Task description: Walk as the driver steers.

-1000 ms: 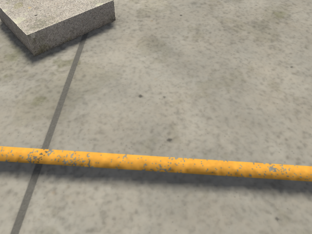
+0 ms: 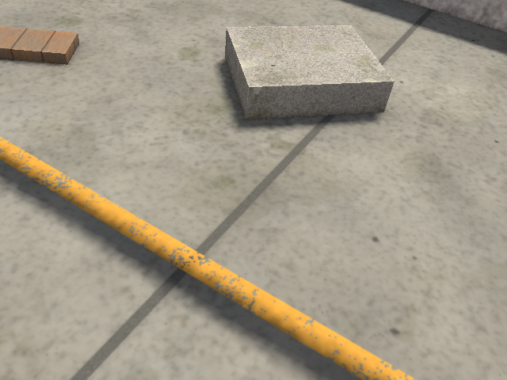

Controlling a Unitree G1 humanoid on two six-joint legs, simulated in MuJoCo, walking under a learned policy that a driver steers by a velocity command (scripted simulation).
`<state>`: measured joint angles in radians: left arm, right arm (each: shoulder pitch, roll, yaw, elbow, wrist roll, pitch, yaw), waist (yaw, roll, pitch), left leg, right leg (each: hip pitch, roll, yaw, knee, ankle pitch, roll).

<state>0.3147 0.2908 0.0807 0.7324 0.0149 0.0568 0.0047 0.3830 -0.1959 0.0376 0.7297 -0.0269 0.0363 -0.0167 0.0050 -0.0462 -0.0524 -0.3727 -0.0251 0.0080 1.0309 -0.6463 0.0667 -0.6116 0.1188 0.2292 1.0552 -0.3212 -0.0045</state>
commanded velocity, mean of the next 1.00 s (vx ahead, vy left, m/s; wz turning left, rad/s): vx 0.26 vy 0.00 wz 0.02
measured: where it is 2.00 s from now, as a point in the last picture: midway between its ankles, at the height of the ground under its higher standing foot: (272, 293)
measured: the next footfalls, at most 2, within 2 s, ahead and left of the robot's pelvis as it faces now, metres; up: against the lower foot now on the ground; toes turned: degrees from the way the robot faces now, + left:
right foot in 0.62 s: +0.22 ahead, -0.18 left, -0.12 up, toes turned +1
left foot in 1.06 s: +0.55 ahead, -0.03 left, -0.12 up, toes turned +2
